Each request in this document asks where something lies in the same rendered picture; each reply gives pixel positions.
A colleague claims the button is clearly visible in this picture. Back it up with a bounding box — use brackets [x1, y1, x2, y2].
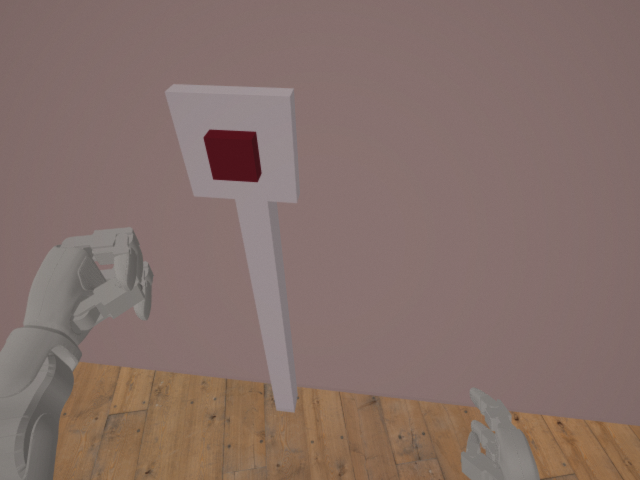
[204, 130, 262, 182]

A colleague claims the panel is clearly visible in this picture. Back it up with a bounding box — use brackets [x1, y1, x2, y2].
[165, 84, 300, 413]

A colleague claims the robot left forearm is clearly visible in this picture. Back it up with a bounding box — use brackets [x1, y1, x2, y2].
[0, 326, 82, 480]

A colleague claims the left robot hand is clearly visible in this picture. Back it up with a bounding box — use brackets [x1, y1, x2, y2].
[23, 227, 154, 346]

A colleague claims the right robot hand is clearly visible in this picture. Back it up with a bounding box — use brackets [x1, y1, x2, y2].
[461, 387, 540, 480]

